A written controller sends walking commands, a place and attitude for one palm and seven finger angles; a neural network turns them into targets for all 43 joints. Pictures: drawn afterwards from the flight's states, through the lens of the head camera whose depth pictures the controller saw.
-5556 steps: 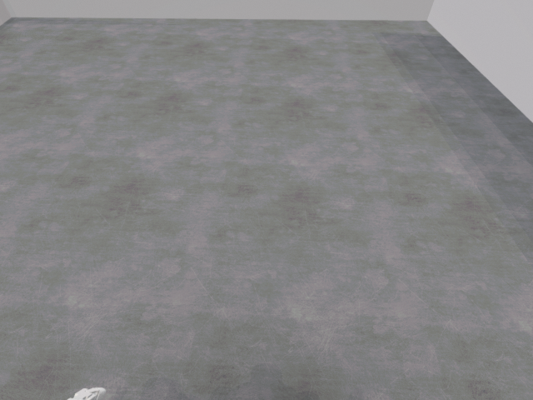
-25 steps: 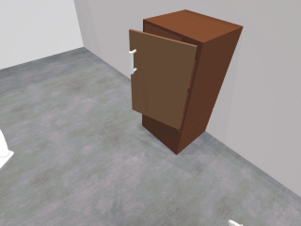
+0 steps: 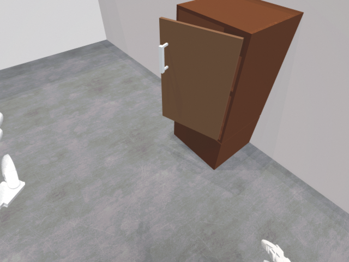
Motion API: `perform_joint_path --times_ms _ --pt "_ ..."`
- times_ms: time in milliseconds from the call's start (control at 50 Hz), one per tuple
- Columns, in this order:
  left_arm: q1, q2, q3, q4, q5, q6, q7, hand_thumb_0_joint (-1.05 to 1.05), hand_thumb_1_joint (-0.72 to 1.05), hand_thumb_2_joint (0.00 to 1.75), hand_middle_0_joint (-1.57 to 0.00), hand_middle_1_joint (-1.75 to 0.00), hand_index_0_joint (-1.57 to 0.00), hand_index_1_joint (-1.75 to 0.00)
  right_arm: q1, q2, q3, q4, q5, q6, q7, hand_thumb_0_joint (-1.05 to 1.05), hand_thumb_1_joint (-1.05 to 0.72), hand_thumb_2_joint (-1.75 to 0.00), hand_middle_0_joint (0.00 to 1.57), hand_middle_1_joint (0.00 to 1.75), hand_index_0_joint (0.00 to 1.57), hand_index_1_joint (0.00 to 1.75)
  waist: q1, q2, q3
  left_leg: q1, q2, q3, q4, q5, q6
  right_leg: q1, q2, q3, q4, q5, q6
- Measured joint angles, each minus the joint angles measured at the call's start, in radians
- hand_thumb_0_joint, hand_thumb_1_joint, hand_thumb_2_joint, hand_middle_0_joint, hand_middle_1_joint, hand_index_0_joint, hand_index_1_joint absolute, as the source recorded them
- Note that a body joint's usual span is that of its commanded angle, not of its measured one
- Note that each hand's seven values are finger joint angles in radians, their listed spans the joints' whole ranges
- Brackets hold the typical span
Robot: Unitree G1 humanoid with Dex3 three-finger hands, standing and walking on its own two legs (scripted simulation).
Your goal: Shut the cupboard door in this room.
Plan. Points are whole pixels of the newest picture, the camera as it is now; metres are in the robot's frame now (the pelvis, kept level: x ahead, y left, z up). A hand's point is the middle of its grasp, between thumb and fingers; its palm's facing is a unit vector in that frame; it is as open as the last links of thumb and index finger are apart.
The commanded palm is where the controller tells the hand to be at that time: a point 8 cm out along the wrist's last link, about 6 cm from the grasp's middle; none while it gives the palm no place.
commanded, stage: stop stepping back and stand still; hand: left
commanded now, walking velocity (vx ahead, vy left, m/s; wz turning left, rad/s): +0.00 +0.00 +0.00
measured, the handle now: (163, 58) +1.01 +0.12 -0.03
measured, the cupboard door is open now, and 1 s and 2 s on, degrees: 17 17 17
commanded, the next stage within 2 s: let the arm hang, fingers relaxed in 0.54 s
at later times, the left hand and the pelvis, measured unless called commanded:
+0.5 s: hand (36, 162) +0.24 +0.27 +0.16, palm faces +0.39 -0.79 -0.48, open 7.4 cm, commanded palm +0.19 +0.31 +0.18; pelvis +0.04 +0.01 +0.00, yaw -2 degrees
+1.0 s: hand out of the picture +0.07 +0.20 -0.16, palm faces +0.01 -0.98 -0.18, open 6.9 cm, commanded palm none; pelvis +0.01 +0.02 +0.01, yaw -1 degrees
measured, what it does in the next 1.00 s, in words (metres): steps on the spot: left foot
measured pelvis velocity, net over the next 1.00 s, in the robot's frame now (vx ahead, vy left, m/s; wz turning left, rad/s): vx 0.01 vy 0.02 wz -0.01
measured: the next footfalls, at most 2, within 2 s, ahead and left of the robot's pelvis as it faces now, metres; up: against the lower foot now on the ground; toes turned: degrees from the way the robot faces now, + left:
left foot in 0.02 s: +0.08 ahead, +0.12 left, +0.00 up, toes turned +4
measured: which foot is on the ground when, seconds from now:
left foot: up 0.00-0.00, down 0.02-1.00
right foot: down 0.00-1.00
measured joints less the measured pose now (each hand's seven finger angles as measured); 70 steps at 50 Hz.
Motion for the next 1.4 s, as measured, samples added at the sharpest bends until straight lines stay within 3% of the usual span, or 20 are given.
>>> perform_joint_path --times_ms 40,100,160,340,640,680,720,780,900,940,1040,1200,1400 --pt "-0.005 0.002 -0.005 -0.010 -0.001 -0.002 -0.001 0.01 0.89 0.90 -0.21 -0.31 -0.22 -0.30 -0.006 -0.015 -0.010 -0.009 0.002 -0.008 -0.008 0.01 -0.90 -0.89 0.21 0.30 0.20 0.30 -0.002 0.016 0.009 0.044 0.010 -0.014 -0.103 0.065 0.008 0.001 0.012 -0.012 0.014 -0.014 0.007" --pt "-0.012 0.009 -0.001 -0.003 -0.001 0.002 -0.006 0.01 0.89 0.90 -0.21 -0.31 -0.22 -0.30 -0.031 -0.011 -0.012 -0.006 0.009 -0.005 -0.014 0.01 -0.90 -0.90 0.20 0.30 0.20 0.30 0.006 -0.006 0.020 0.062 0.003 0.003 -0.111 0.073 0.007 0.019 0.005 0.006 0.000 -0.015 0.017" --pt "-0.006 0.015 0.008 0.004 -0.002 0.010 -0.010 0.01 0.89 0.90 -0.21 -0.31 -0.22 -0.30 -0.043 -0.006 -0.006 -0.027 0.012 -0.014 -0.012 0.01 -0.90 -0.90 0.20 0.30 0.20 0.30 -0.002 -0.004 0.012 0.067 0.004 0.008 -0.132 0.070 0.008 0.028 0.009 0.011 -0.035 -0.002 0.022" --pt "0.025 0.019 -0.008 -0.010 -0.020 0.029 -0.016 0.01 0.89 0.90 -0.21 -0.31 -0.22 -0.30 -0.068 0.013 0.011 -0.061 0.018 0.004 -0.001 0.01 -0.90 -0.90 0.20 0.30 0.20 0.30 -0.016 0.014 -0.005 0.069 0.012 0.018 -0.135 0.050 0.006 0.037 0.019 0.024 -0.064 -0.003 0.022" --pt "0.026 0.009 -0.014 0.015 -0.025 0.050 -0.013 0.01 0.89 0.90 -0.21 -0.31 -0.22 -0.30 -0.035 0.004 0.010 -0.048 0.022 0.039 -0.010 0.01 -0.90 -0.90 0.20 0.30 0.20 0.30 -0.018 0.020 -0.018 0.080 0.008 0.025 -0.146 0.044 0.014 0.051 0.015 0.032 -0.085 0.000 0.032" --pt "-0.052 0.018 -0.083 0.148 0.000 0.047 -0.055 0.01 0.89 0.90 -0.21 -0.30 -0.21 -0.30 -0.041 -0.029 -0.002 -0.008 0.025 0.003 0.031 0.01 -0.90 -0.90 0.20 0.30 0.20 0.30 -0.008 0.040 -0.021 0.054 0.001 0.016 -0.120 0.041 0.019 0.028 0.006 0.020 -0.057 -0.007 0.037" --pt "-0.159 -0.002 -0.185 0.375 0.020 0.113 -0.112 0.00 0.90 0.90 -0.20 -0.30 -0.21 -0.30 -0.065 -0.073 -0.007 0.042 0.013 0.009 0.062 0.01 -0.90 -0.90 0.20 0.30 0.20 0.30 0.003 0.069 -0.028 0.030 -0.010 0.014 -0.094 0.035 0.029 0.002 -0.007 0.018 -0.019 -0.021 0.041" --pt "-0.267 -0.064 -0.309 0.736 0.034 0.212 -0.162 0.00 0.90 0.90 -0.20 -0.30 -0.20 -0.30 -0.102 -0.107 -0.005 0.096 0.000 0.045 0.077 0.01 -0.90 -0.90 0.20 0.30 0.20 0.30 -0.008 0.089 -0.021 0.019 -0.023 0.022 -0.077 0.034 0.040 -0.023 -0.023 0.024 0.023 -0.035 0.047" --pt "-0.294 -0.201 -0.446 1.216 0.039 0.273 -0.184 0.01 0.91 0.90 -0.20 -0.30 -0.20 -0.29 -0.088 -0.064 0.012 0.182 -0.017 0.087 0.074 0.01 -0.91 -0.90 0.20 0.30 0.20 0.30 -0.041 0.013 0.031 0.060 -0.028 0.035 -0.122 0.062 0.037 -0.001 -0.026 0.038 0.011 -0.021 0.046" --pt "-0.286 -0.231 -0.422 1.301 0.023 0.258 -0.163 -0.01 0.95 0.90 -0.20 -0.30 -0.21 -0.30 -0.059 -0.039 0.017 0.230 -0.019 0.092 0.071 0.01 -0.91 -0.90 0.20 0.30 0.20 0.30 -0.036 -0.012 0.040 0.072 -0.024 0.027 -0.144 0.076 0.033 0.020 -0.019 0.029 -0.023 -0.003 0.043" --pt "-0.273 -0.195 -0.400 1.434 0.034 0.234 -0.164 -0.04 1.00 0.90 -0.21 -0.30 -0.21 -0.30 0.008 0.012 0.014 0.349 -0.021 0.110 0.061 0.01 -0.91 -0.90 0.20 0.30 0.20 0.30 -0.011 -0.024 0.045 0.099 -0.013 0.011 -0.193 0.105 0.027 0.067 -0.003 0.014 -0.110 0.043 0.034" --pt "-0.213 -0.197 -0.403 1.585 0.035 0.226 -0.165 -0.01 0.94 0.90 -0.20 -0.30 -0.21 -0.30 0.065 0.046 0.001 0.438 -0.013 0.102 0.050 0.01 -0.91 -0.90 0.20 0.30 0.20 0.30 -0.015 0.020 0.045 0.131 -0.015 0.028 -0.240 0.126 0.033 0.094 -0.002 0.031 -0.157 0.071 0.040" --pt "-0.203 -0.243 -0.405 1.623 0.036 0.218 -0.158 0.00 0.91 0.90 -0.20 -0.30 -0.20 -0.30 0.075 0.072 -0.004 0.472 -0.011 0.092 0.042 0.00 -0.91 -0.90 0.20 0.30 0.20 0.30 -0.015 0.033 0.029 0.144 -0.022 0.045 -0.255 0.131 0.040 0.089 -0.009 0.048 -0.147 0.069 0.047"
